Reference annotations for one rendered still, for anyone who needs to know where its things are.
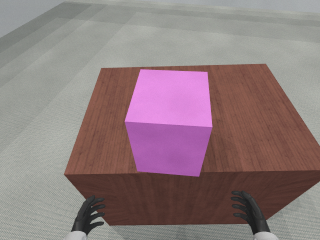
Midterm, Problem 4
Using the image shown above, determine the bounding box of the right robot hand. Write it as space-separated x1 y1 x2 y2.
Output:
230 190 271 235

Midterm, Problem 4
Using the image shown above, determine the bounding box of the carton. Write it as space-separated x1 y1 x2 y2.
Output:
124 69 213 177

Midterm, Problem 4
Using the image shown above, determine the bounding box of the pedestal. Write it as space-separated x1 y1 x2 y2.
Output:
64 63 320 226

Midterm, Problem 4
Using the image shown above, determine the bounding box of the left robot hand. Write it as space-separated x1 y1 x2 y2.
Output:
71 195 106 236

